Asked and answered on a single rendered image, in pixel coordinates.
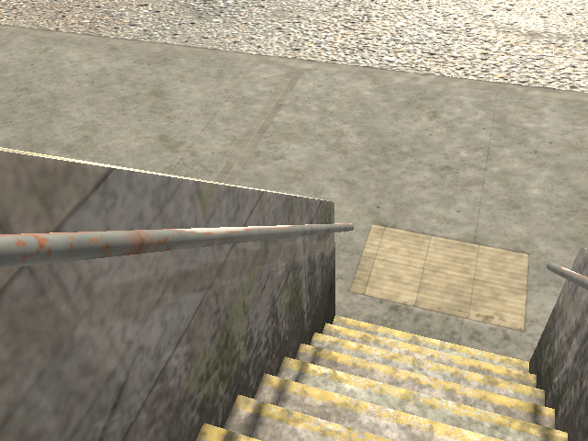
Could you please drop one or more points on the stairs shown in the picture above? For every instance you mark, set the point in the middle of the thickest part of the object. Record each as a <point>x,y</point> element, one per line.
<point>359,381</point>

